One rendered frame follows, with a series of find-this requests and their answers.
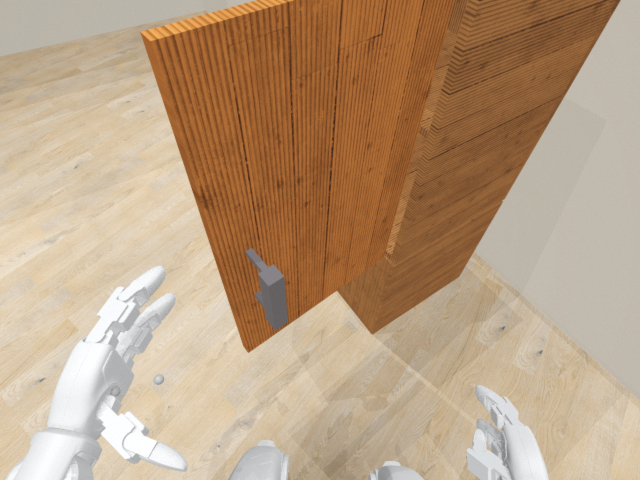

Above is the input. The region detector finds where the robot left hand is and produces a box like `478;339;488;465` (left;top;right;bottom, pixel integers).
47;265;188;472

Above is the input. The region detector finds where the robot left forearm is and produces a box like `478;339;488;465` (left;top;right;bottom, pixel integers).
5;428;102;480

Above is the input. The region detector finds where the cupboard door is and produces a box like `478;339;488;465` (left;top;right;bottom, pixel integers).
140;0;455;353

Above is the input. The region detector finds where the robot left thigh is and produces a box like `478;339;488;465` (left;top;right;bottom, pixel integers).
228;446;289;480

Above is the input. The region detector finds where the handle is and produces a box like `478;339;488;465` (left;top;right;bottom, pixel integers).
245;248;288;331

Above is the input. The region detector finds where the robot right hand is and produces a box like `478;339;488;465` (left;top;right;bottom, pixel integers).
467;385;549;480

